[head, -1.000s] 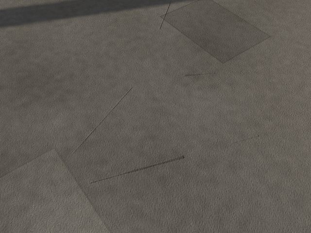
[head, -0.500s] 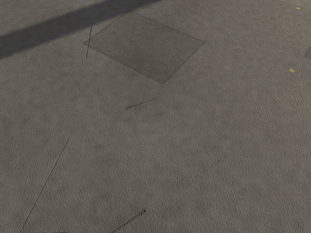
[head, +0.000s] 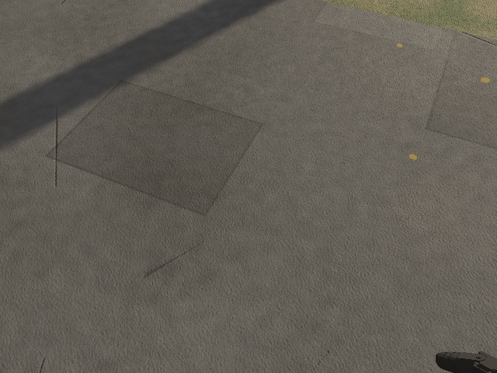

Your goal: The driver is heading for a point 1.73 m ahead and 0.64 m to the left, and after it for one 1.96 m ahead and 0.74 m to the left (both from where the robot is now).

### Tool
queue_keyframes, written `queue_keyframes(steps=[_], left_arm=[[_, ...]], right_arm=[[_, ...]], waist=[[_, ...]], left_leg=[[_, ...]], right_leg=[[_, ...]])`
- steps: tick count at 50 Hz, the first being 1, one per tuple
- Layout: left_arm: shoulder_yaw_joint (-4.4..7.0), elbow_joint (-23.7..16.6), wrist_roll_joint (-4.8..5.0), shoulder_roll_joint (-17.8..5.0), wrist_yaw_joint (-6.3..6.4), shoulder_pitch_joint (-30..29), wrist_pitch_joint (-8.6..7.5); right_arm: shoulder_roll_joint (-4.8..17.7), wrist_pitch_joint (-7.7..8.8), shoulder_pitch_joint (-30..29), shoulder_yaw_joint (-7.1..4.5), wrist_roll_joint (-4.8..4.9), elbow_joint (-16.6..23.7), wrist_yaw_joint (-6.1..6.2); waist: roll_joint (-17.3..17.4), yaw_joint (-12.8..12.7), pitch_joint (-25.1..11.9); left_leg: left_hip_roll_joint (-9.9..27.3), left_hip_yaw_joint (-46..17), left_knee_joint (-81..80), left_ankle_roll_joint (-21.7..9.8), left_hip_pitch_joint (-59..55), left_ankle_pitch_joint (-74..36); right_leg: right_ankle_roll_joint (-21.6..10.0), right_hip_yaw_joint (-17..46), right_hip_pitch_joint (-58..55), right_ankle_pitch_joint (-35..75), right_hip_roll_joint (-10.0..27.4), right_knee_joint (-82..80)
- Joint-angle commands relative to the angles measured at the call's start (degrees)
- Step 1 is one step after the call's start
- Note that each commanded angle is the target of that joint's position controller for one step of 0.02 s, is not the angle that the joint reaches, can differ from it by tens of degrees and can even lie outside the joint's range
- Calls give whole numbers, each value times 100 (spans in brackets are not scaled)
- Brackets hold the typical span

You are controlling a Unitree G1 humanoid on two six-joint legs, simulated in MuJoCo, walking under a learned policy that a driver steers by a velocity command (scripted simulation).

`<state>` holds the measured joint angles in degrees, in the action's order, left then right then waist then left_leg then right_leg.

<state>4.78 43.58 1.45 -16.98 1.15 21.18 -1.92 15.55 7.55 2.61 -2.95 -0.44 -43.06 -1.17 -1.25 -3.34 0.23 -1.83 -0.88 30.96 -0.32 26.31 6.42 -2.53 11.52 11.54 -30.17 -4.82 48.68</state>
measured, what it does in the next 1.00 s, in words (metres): walks ahead, turning left: right foot, then left foot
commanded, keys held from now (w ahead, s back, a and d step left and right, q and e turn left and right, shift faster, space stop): w+q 1.00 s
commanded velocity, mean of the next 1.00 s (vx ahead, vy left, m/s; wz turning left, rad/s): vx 0.50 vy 0.00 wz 0.34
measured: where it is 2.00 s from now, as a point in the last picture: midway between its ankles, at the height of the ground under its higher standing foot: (172, 219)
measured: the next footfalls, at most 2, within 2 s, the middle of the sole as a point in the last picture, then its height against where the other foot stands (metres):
right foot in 0.40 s outside the picture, level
left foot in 0.90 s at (196, 341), level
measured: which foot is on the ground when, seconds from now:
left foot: down 0.00-0.40, up 0.42-0.88, down 0.90-1.00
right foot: up 0.00-0.38, down 0.40-0.88, up 0.90-1.00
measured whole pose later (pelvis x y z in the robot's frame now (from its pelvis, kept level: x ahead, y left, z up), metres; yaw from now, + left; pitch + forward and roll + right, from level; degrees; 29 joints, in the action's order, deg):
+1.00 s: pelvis +0.48 +0.09 +0.00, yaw +27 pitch +2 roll -1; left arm 3.6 44.6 1.0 -17.2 0.1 15.0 -5.7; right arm 17.3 2.2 9.2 -4.0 1.1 -37.8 -2.4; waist -0.1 -1.3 3.7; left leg -3.8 0.8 34.0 -5.2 25.0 10.9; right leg 1.0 0.3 19.5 -25.5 3.5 68.2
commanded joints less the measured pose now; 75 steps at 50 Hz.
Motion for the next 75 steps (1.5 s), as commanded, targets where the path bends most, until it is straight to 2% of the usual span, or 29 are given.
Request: queue_keyframes(steps=[1, 2, 4, 10, 15, 19, 20, 21, 22, 23, 26, 34, 40, 42, 44, 45, 46, 47, 48, 49, 51, 55, 60, 67, 70, 71, 72, 73, 75], left_arm=[[50, -461, 53, -706, 0, 162, -143], [40, -541, -27, -659, 9, -238, -143], [38, -690, -124, -510, -37, -568, -206], [-154, -958, -169, -41, -109, -1283, -318], [-129, -1112, -51, -213, -198, -1960, -400], [59, -944, -68, -544, -158, -1286, -465], [161, -858, -160, -826, -94, -545, -470], [288, -782, -254, -1346, -45, 140, -391], [277, -608, -223, -1222, -91, 369, -336], [161, -636, -162, -817, -109, 110, -352], [-17, -606, -193, -271, -155, -731, -378], [164, -253, -186, -662, -74, -780, -449], [280, 23, -19, -996, -52, -381, -305], [327, 50, 21, -1173, -33, -386, -227], [301, 32, 54, -1178, 3, -430, -140], [187, -66, -100, -927, 25, -295, -167], [-91, -431, -294, -118, -59, 228, -321], [-26, -462, -69, -612, -125, -450, -519], [34, -613, 115, -853, -153, -947, -604], [0, -598, 31, -772, -111, -994, -647], [62, -508, -179, -828, -67, -835, -578], [-10, -481, -239, -533, -79, -866, -367], [-154, -655, -179, -265, -184, -1859, -410], [-102, -884, -112, -491, -356, -2354, -514], [95, -548, -162, -865, -299, -954, -543], [189, -448, -233, -1264, -271, -19, -541], [247, -217, -181, -1403, -318, 396, -481], [105, -221, -40, -893, -326, 405, -458], [0, -329, -126, -668, -281, -361, -388]], right_arm=[[818, -40, 1577, -286, 75, -68, -4], [739, -83, 1332, -236, 20, -49, -22], [590, -126, 1067, -154, -39, -78, -28], [972, -192, 1294, -266, 167, -192, 65], [1037, -323, 1785, -286, 239, -328, 101], [888, -397, 1798, -241, 210, -307, 146], [586, -367, 1666, -138, 145, -194, 132], [121, -282, 2024, 4, 106, -3, 142], [405, -235, 2169, -41, 256, 83, 152], [828, -258, 1909, -162, 302, 51, 162], [702, -409, 1472, -218, 197, 115, 133], [260, -545, 675, -90, 168, 537, -62], [383, -558, -236, -90, 173, 987, -233], [548, -583, -91, -175, 150, 1059, -252], [1001, -622, 1285, -454, 170, 738, -188], [1501, -683, 2225, -655, 194, 529, -65], [2132, -619, 1949, -696, 226, 609, -49], [1612, -541, 2152, -546, 190, 774, -76], [1306, -461, 1981, -451, 142, 684, -95], [1168, -426, 1655, -401, 155, 708, -85], [875, -425, 1023, -296, 56, 880, -40], [890, -358, 1039, -288, 59, 764, 62], [937, -357, 1479, -272, 112, 458, 140], [1046, -456, 2007, -305, 136, 90, 159], [929, -511, 1797, -244, 108, 145, 173], [652, -485, 1951, -126, -10, 290, 181], [258, -391, 2604, -16, 111, 271, 164], [780, -340, 2201, -101, 185, 249, 140], [914, -294, 1266, -141, 182, 481, 122]], waist=[[1002, 807, -836], [569, 734, -438], [595, 476, -57], [647, 516, -78], [714, 717, -11], [719, 197, -285], [421, -196, -783], [-969, -257, -1546], [-1631, -219, -1637], [-979, -227, -923], [-609, 162, -10], [-227, 208, 210], [-174, -20, 458], [-324, 167, 227], [-255, 954, -575], [358, 1305, -1121], [1827, 527, -1696], [1048, 1041, -2179], [783, 1069, -1326], [372, 816, -878], [407, 348, -472], [368, 228, -259], [494, 674, 18], [631, 794, 263], [608, 31, -684], [-73, -234, -1609], [-1683, -32, -2177], [-1034, -250, -1734], [-148, -103, -449]], left_leg=[[2228, -3646, -1461, -1194, -3754, 2434], [1947, -2941, -1508, -1096, -3066, 1726], [1561, -2207, -1719, -1158, -2160, 511], [1235, -1376, -2024, -1311, -1606, -642], [1223, -1399, -1810, -1116, -1498, -349], [993, -1546, -914, -724, -1218, -51], [638, -1249, 283, -495, -655, 190], [2, -469, 2194, -138, 886, 1890], [100, -496, 3379, -81, 1871, 2805], [389, -671, 3888, -89, 2156, 2364], [796, -558, 3630, -19, 1784, 1328], [870, -280, 1830, 113, 1356, -465], [678, 177, 697, -237, 1142, -295], [356, 501, 588, -466, 605, 305], [-192, 767, 194, -816, -1417, 201], [411, -351, 116, -1150, -3202, 67], [1852, -3743, -575, -2258, -4853, 1237], [2076, -4617, -1351, -2262, -4968, 1895], [1932, -3813, -1439, -1988, -4407, 1452], [1695, -3177, -1410, -1815, -3577, 916], [1336, -2348, -1551, -1651, -2222, -216], [1127, -1576, -1859, -1682, -1423, -1273], [808, -972, -1919, -1260, -1302, -710], [1427, -1531, -1350, -1138, -2620, -1056], [937, -1104, 290, -798, -2376, -2895], [449, -813, 2022, -537, -1120, -1499], [-389, -556, 3753, -160, 848, 2375], [-109, -986, 4284, -180, 1566, 2619], [425, -547, 4046, -177, 1715, 1635]], right_leg=[[101, -61, 3423, 247, 421, 2568], [109, -283, 3250, 597, 580, 2453], [77, -474, 2891, 1000, 895, 1857], [320, -919, 2164, 1830, 852, -491], [407, -929, 1371, 2764, 538, -1697], [111, -943, -258, 2591, 571, -2386], [-184, -345, -1376, 2400, 1247, -2352], [-799, 1364, -3046, 2048, 2586, -2517], [-1265, 2871, -3046, 753, 3074, -3044], [-1123, 2380, -2483, 334, 2811, -3197], [-811, 636, -1006, 1633, 2146, -3642], [-756, -1317, -583, 3310, 1930, -4085], [-498, -1906, -1275, 3648, 2163, -3791], [-374, -2118, -1510, 5342, 2170, -3106], [-113, -2459, -1050, 6485, 1885, -1144], [175, -2492, 379, 4740, 1649, 663], [506, -1810, 2852, -366, 479, 2616], [398, -643, 3407, -404, 500, 3100], [274, -677, 3805, 158, 716, 2983], [219, -687, 3584, 649, 952, 2517], [283, -630, 2732, 1127, 1219, 1797], [558, -849, 2433, 1791, 1183, 886], [564, -989, 2043, 3740, 924, -1102], [135, -970, 2259, 2931, 728, -2015], [-332, -1137, 41, 2978, 636, -2172], [-848, 108, -1821, 3208, 1707, -1883], [-1579, 2592, -3363, 1735, 2672, -2610], [-1386, 2896, -3192, 568, 2592, -3027], [-1073, 1554, -1683, 1213, 2217, -3299]])
Velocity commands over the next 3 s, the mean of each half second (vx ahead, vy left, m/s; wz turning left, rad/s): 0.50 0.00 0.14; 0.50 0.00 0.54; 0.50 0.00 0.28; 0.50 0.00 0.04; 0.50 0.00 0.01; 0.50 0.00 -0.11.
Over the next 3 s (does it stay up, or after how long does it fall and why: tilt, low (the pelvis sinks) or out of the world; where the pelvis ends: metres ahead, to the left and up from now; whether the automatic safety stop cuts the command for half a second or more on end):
stays up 1.43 0.66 0.00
